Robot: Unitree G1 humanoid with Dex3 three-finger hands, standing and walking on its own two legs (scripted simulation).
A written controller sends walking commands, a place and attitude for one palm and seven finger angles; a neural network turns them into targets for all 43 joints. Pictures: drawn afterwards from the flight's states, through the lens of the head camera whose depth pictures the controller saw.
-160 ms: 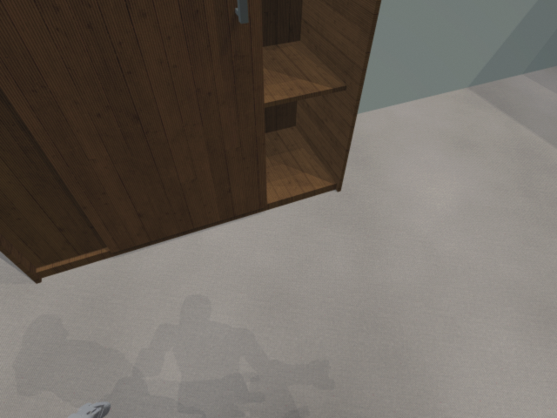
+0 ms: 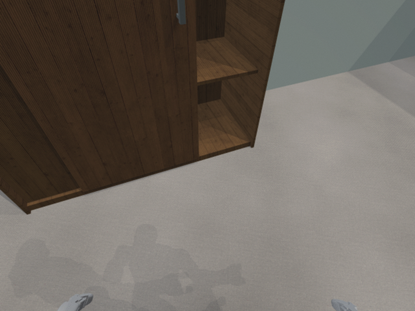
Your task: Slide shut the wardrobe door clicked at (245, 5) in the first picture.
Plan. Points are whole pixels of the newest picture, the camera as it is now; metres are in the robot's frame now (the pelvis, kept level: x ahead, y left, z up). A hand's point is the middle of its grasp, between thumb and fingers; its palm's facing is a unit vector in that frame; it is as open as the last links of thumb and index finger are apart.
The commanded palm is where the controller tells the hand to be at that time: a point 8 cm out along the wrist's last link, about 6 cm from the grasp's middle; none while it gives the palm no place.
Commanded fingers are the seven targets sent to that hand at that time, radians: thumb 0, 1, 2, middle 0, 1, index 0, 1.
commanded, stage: stand and wait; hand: left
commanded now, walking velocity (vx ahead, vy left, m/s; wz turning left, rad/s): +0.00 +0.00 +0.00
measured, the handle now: out of the picture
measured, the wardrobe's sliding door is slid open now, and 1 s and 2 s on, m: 0.38 0.38 0.38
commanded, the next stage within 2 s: look at it before walking up in 1.04 s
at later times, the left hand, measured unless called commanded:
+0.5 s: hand out of the picture +0.06 +0.24 -0.15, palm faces -0.01 -0.94 -0.35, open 7.4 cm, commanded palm none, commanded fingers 0.00 0.90 0.90 -0.20 -0.30 -0.20 -0.30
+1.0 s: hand out of the picture +0.05 +0.24 -0.15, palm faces -0.02 -0.94 -0.33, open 7.4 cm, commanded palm none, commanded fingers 0.00 0.90 0.90 -0.20 -0.30 -0.20 -0.30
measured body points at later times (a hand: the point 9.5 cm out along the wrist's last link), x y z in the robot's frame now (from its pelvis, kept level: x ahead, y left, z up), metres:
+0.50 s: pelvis -0.01 -0.01 +0.01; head +0.00 -0.01 +0.46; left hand +0.06 +0.29 -0.12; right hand +0.08 -0.31 -0.13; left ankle -0.04 +0.12 -0.74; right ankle -0.03 -0.12 -0.74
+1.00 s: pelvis -0.03 -0.01 +0.01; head -0.03 -0.01 +0.46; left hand +0.05 +0.29 -0.12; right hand +0.05 -0.30 -0.12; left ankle -0.04 +0.12 -0.74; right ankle -0.03 -0.12 -0.74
